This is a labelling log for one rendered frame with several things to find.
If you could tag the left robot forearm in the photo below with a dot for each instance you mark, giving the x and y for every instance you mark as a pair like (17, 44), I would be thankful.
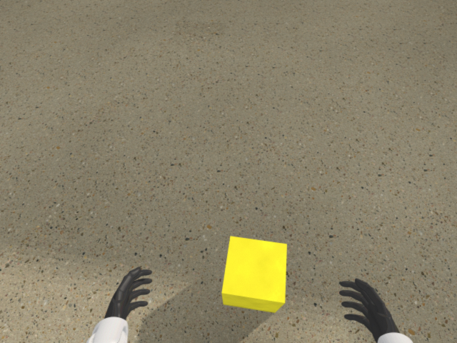
(110, 330)

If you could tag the carton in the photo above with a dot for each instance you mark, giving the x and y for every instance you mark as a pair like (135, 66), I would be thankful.
(255, 274)

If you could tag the robot left hand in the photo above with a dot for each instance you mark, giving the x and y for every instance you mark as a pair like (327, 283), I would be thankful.
(120, 305)

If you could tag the robot right hand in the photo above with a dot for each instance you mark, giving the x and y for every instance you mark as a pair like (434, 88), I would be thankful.
(377, 319)

